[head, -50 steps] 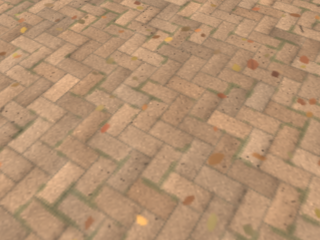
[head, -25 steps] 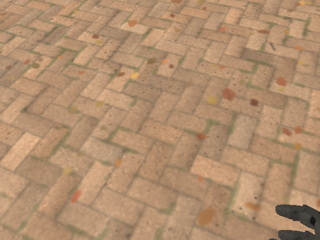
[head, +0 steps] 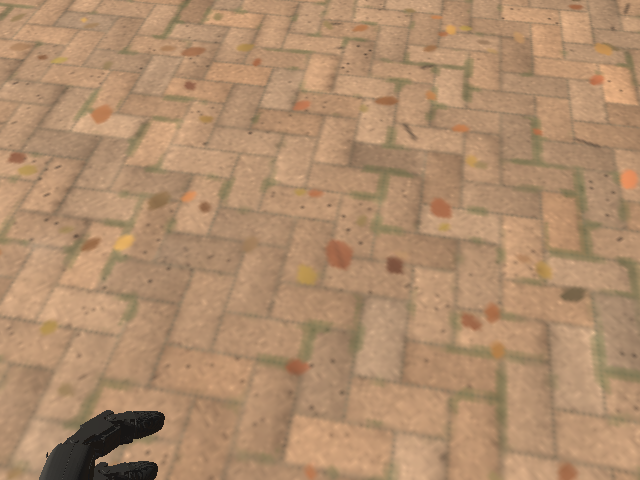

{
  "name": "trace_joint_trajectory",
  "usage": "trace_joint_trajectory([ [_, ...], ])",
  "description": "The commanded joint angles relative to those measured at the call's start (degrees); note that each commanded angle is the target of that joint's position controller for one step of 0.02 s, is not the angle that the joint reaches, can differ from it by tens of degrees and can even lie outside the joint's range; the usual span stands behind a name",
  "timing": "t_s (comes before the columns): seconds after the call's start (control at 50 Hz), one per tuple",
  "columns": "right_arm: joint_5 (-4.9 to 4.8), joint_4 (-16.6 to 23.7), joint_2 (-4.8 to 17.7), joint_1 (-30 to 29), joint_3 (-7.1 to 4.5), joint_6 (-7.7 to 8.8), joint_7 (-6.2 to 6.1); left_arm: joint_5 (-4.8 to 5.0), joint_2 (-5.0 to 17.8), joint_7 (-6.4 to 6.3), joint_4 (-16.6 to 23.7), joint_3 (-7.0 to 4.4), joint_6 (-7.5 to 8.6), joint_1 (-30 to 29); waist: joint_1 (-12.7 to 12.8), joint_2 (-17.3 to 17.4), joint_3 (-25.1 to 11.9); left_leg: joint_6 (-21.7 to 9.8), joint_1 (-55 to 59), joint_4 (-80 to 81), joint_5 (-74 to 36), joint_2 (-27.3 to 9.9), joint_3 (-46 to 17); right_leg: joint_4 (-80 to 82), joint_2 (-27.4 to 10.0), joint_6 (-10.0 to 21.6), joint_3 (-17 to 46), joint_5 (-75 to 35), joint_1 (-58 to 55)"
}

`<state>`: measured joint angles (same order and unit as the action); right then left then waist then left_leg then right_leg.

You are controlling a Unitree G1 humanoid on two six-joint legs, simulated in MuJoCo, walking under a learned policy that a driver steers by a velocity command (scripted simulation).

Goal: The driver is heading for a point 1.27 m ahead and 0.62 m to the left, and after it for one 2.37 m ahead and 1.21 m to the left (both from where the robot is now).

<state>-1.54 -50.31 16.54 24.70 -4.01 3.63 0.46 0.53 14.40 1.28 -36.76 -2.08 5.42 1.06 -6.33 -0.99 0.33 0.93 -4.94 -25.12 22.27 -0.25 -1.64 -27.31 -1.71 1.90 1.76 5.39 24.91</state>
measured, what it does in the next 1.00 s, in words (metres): walks ahead, turning left: left foot, then right foot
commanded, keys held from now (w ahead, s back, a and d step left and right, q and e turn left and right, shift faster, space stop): w+q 1.00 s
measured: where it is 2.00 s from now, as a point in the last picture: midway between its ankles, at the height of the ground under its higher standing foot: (94, 322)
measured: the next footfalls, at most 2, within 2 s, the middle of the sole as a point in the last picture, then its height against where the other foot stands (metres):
left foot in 0.50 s outside the picture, level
right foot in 0.98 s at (250, 380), level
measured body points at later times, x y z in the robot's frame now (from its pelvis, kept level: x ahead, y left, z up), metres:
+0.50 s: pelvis +0.25 +0.05 -0.02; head +0.28 +0.07 +0.43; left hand +0.17 +0.34 -0.14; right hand +0.53 -0.11 -0.09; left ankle +0.34 +0.17 -0.73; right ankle +0.10 -0.13 -0.72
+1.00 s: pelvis +0.52 +0.13 -0.01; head +0.54 +0.15 +0.44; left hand +0.58 +0.47 -0.07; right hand +0.72 -0.09 -0.12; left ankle +0.34 +0.17 -0.72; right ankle +0.67 +0.10 -0.73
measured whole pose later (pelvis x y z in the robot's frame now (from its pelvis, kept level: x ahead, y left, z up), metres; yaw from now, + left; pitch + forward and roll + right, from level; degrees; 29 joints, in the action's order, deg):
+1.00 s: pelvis +0.52 +0.13 -0.01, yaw +35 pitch +3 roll -1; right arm -1.3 -41.3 17.8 22.0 -4.8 1.4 -0.8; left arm -0.5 15.6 1.3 -38.7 -2.7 7.2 2.0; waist -4.2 0.7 -0.1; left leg -2.8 -7.8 -37.0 27.4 5.1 -13.1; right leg -28.8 1.7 0.6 1.9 5.0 26.4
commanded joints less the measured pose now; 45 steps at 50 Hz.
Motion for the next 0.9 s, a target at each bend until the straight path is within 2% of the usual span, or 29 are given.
trace_joint_trajectory([
  [0.02, 0.67, 7.43, -0.83, -0.45, 1.52, 1.88, -0.42, -1.91, 18.06, -1.43, -1.52, -6.09, -0.35, 22.84, 11.7, -14.61, -18.15, -2.0, -34.37, -34.82, 10.1, 1.03, 0.63, 4.99, -23.56, 12.35, 30.78, 5.95, -45.5],
  [0.04, -0.82, 6.88, 4.52, -1.29, 0.28, 2.15, -0.56, -1.35, 13.96, -1.16, -2.27, -5.26, -0.39, 23.68, 12.95, -12.13, -16.78, -1.8, -41.02, -44.09, 11.67, -0.78, -4.09, 8.63, -23.04, 14.15, 37.31, 16.56, -42.9],
  [0.06, -1.13, 7.56, 7.42, -4.71, -0.63, 1.96, -0.56, -0.57, 10.67, -1.02, -2.18, -4.15, -0.19, 20.87, 12.6, -8.83, -10.0, -2.18, -43.65, -46.71, 6.8, -3.01, -4.67, 9.69, -20.77, 12.1, 29.42, 17.37, -37.64],
  [0.08, -0.67, 7.7, 7.15, -6.62, -0.78, 1.53, -0.67, -0.54, 8.31, -0.83, -2.12, -3.31, -0.06, 17.21, 11.05, -6.8, -6.63, -2.04, -42.22, -46.04, 2.11, -4.76, -3.82, 11.17, -18.03, 10.42, 22.92, 14.15, -31.74],
  [0.1, -0.12, 7.92, 6.64, -7.66, -0.94, 0.97, -0.67, -0.67, 6.36, -0.61, -2.22, -2.7, 0.03, 14.03, 9.46, -6.53, -3.53, -1.69, -40.75, -44.09, -1.18, -5.94, -3.82, 13.14, -16.02, 9.72, 18.14, 10.24, -26.54],
  [0.12, -0.03, 8.09, 5.79, -7.59, -1.03, 0.25, -0.49, -1.0, 5.44, -0.53, -2.47, -2.49, 0.28, 11.98, 7.84, -6.9, -1.49, -1.42, -38.15, -42.42, -3.55, -7.1, -4.28, 15.12, -14.68, 8.99, 14.01, 6.43, -22.15],
  [0.16, -0.19, 8.83, 3.59, -8.02, -0.68, -0.88, -0.14, -1.12, 5.83, -0.66, -3.24, -2.95, 0.95, 10.66, 6.36, -5.67, -0.16, -0.74, -36.06, -40.77, -6.62, -7.7, -3.96, 17.81, -14.31, 9.1, 8.52, -0.17, -18.43],
  [0.2, 0.12, 9.99, 2.8, -9.61, -0.54, -1.46, 0.01, -1.27, 7.04, -1.08, -4.28, -3.54, 1.36, 11.08, 5.97, -3.41, 0.48, 0.03, -37.09, -37.66, -10.17, -7.8, -4.22, 18.95, -14.55, 9.51, 4.06, -5.35, -18.11],
  [0.28, 0.27, 12.17, 1.57, -15.33, 0.21, -1.41, 1.19, -1.09, 9.17, -1.79, -5.85, -4.24, 1.07, 12.1, 7.5, -2.37, 1.94, -0.18, -35.45, -24.68, -21.26, -7.14, -1.99, 19.65, -12.98, 8.05, -4.71, -7.87, -18.66],
  [0.34, 0.38, 14.52, 1.39, -21.25, 0.59, -1.35, 2.24, -0.45, 10.93, -2.05, -7.05, -4.78, 0.48, 14.5, 9.65, -1.51, 3.59, -1.47, -34.06, -17.23, -23.44, -6.16, 0.94, 19.26, -13.71, 6.99, -8.27, -7.67, -21.09],
  [0.4, 0.27, 16.82, 2.44, -24.62, 0.37, -1.49, 3.09, 0.51, 12.44, -2.03, -8.28, -5.35, -0.55, 16.32, 10.12, -1.77, 4.65, -3.7, -34.19, -13.18, -18.79, -5.14, 3.02, 16.4, -15.38, 5.67, -10.27, -11.7, -26.5],
  [0.44, 0.43, 17.58, 4.09, -23.22, -0.47, -1.69, 3.35, 0.9, 14.18, -2.23, -8.4, -5.79, -1.35, 16.14, 8.24, -3.39, 2.36, -5.96, -28.92, -12.15, -12.92, -1.88, 6.24, 9.74, -15.5, 4.44, -12.23, -28.88, -28.89],
  [0.46, 0.43, 16.94, 5.66, -19.08, -1.42, -1.87, 3.24, 1.13, 15.06, -2.38, -8.34, -5.99, -1.86, 15.92, 5.58, -4.11, -0.63, -7.35, -22.72, -11.65, -10.52, 0.71, 8.09, 2.68, -14.91, 3.69, -13.39, -38.52, -29.03],
  [0.48, 0.24, 14.76, 8.26, -10.39, -3.06, -2.0, 2.8, 1.34, 14.76, -2.56, -8.17, -5.75, -2.29, 15.36, 0.62, -3.2, -5.14, -9.3, -10.5, -8.14, -13.22, 3.72, 9.12, -8.87, -12.94, 2.09, -15.3, -41.68, -25.66],
  [0.5, 0.09, 12.34, 12.79, -0.77, -5.17, -2.59, 1.67, 0.21, 12.76, -2.83, -7.44, -4.87, -2.01, 16.47, -3.37, 0.96, -10.41, -12.04, 7.38, -7.61, -15.48, 0.67, 1.47, -25.51, -10.87, -0.68, -15.52, -28.33, -12.63],
  [0.52, -0.25, 12.66, 19.81, -2.71, -6.03, -2.32, 1.15, -2.09, 4.07, -2.17, -3.78, -2.11, -0.61, 21.51, 4.03, 17.55, -14.19, -22.31, 24.95, -2.07, -6.63, -14.63, -31.57, -46.61, 0.57, -4.53, -11.48, 25.29, 13.86],
  [0.54, 0.22, 14.93, 15.92, -0.52, -4.59, -1.42, 1.48, -0.13, 7.94, -1.44, -3.2, -2.28, 1.66, 16.37, -0.2, 10.9, -22.93, -24.89, 28.3, 6.77, 0.79, -18.98, -46.68, -53.11, 2.25, -3.67, 2.77, 29.53, 19.49],
  [0.56, 0.72, 13.89, 12.43, -1.81, -3.59, -0.62, 1.77, 2.06, 10.82, -1.03, -1.47, -3.06, 2.58, 10.62, -1.09, 7.36, -15.05, -21.87, 24.02, 8.24, -3.04, -17.71, -38.92, -52.84, -0.07, -2.53, 3.3, 24.07, 24.4],
  [0.58, 0.45, 13.96, 10.96, -4.65, -3.12, -0.2, 1.68, 1.47, 9.96, -1.31, -1.34, -2.63, 3.12, 9.82, 1.18, 4.21, -9.88, -20.12, 15.86, 7.89, -7.82, -15.29, -31.92, -48.39, -2.42, -1.7, 2.99, 19.19, 23.25],
  [0.6, 0.6, 14.66, 9.01, -8.85, -2.53, -0.17, 1.48, -0.11, 10.04, -1.79, -2.06, -2.84, 3.13, 10.11, 3.82, 2.37, -6.58, -18.61, 7.55, 7.98, -13.61, -13.13, -26.46, -43.42, -4.3, -1.9, 3.12, 16.07, 19.33],
  [0.62, 1.36, 15.79, 7.56, -11.55, -1.96, -0.11, 1.25, -0.74, 10.68, -1.87, -2.41, -3.29, 2.51, 11.42, 6.13, 3.4, -5.47, -18.11, 1.36, 9.04, -18.93, -11.61, -23.01, -40.59, -5.54, -2.07, 3.65, 14.08, 14.65],
  [0.64, 1.66, 16.37, 7.28, -12.73, -1.87, -0.09, 1.09, -0.93, 10.62, -1.79, -2.43, -3.43, 1.72, 12.06, 7.23, 3.85, -4.95, -18.25, -2.19, 10.34, -21.15, -10.76, -21.74, -38.64, -5.65, -2.53, 3.55, 13.18, 12.08],
  [0.7, 1.17, 15.51, 8.57, -11.69, -2.25, 0.3, 0.14, -1.59, 8.08, -1.89, -1.76, -2.77, 0.26, 10.34, 7.64, 3.01, -3.0, -18.47, -8.38, 11.97, -27.0, -8.89, -16.65, -30.76, -4.63, -4.78, 1.87, 8.83, 10.63],
  [0.74, 0.81, 14.72, 9.33, -10.05, -2.52, 0.14, -0.58, -1.68, 6.6, -1.76, -0.66, -2.08, 0.18, 5.92, 6.14, 3.47, -1.58, -16.78, -9.81, 11.94, -25.61, -6.87, -14.01, -22.14, -3.43, -5.67, 1.58, 0.66, 10.43],
  [0.78, 0.5, 14.11, 9.42, -8.51, -2.58, -0.2, -0.98, -1.38, 5.59, -1.28, 0.23, -1.53, 0.48, 1.49, 4.25, 4.66, -0.83, -14.86, -10.85, 11.32, -21.58, -5.08, -12.63, -12.97, -1.44, -5.83, 1.32, -6.77, 7.73],
  [0.84, 0.15, 12.84, 9.91, -5.41, -2.77, -0.66, -1.2, -0.4, 6.15, -0.41, 1.55, -1.48, 1.08, -3.39, 2.24, 5.65, -0.19, -13.79, -9.96, 9.8, -17.06, -5.76, -15.12, -5.72, 0.83, -5.59, 1.52, -10.48, 4.34],
  [0.9, 0.02, 12.23, 9.22, -4.03, -2.68, -1.16, -1.38, -0.07, 8.32, 0.25, 2.13, -2.32, 1.76, -3.85, 2.72, 6.8, -0.36, -12.85, -5.14, 5.14, -14.8, -7.49, -20.33, -1.48, 1.57, -4.11, 3.0, -5.89, 2.73],
])
Keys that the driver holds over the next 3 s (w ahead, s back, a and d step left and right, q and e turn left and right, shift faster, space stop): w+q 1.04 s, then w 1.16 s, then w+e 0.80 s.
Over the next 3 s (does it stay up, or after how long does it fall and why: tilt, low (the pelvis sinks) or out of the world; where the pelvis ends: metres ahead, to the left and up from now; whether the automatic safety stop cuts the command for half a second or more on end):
stays up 1.33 0.80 0.00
